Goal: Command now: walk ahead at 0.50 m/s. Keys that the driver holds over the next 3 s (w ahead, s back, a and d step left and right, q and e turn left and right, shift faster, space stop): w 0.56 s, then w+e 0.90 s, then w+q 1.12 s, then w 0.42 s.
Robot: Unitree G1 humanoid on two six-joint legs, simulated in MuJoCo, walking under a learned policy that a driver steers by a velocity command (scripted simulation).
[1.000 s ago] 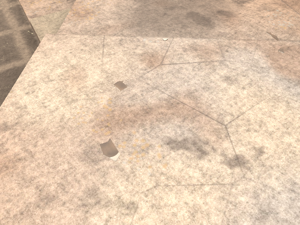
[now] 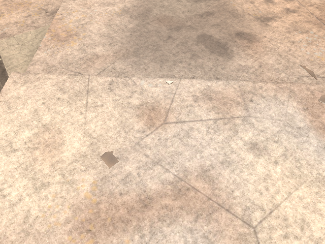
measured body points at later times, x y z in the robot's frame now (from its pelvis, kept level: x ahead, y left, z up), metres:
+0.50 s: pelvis +0.28 +0.04 -0.01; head +0.31 +0.05 +0.44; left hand +0.22 +0.27 -0.16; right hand +0.41 -0.20 -0.13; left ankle +0.35 +0.10 -0.74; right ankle +0.11 -0.06 -0.65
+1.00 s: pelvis +0.54 +0.01 -0.02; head +0.58 +0.00 +0.43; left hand +0.75 +0.20 -0.14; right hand +0.43 -0.21 -0.17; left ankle +0.37 +0.11 -0.72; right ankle +0.63 -0.05 -0.74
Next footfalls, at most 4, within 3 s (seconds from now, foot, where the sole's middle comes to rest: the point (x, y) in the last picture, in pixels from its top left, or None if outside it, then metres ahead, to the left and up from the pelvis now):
0.42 left None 0.39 0.11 -0.77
0.98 right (185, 198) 0.67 -0.06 -0.77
1.54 left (177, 131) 1.03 -0.05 -0.77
2.04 right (227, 113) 1.15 -0.32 -0.77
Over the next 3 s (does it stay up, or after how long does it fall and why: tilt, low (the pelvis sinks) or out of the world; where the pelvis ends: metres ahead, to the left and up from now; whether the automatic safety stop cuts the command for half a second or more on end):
stays up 1.54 -0.19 -0.05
